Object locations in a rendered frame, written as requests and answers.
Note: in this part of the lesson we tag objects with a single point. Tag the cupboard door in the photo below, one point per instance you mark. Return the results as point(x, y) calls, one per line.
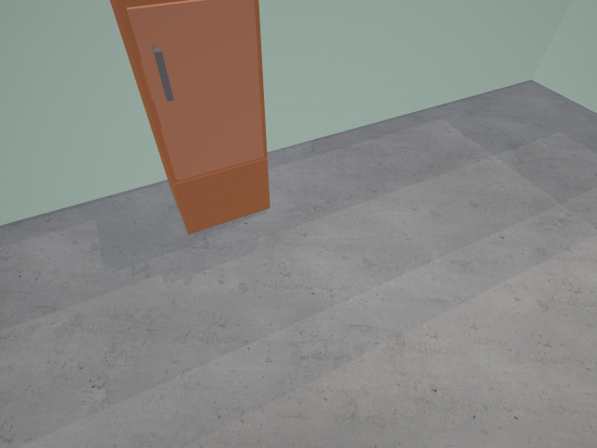
point(210, 52)

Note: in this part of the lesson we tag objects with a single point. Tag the handle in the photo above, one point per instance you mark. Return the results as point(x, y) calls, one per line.
point(163, 73)

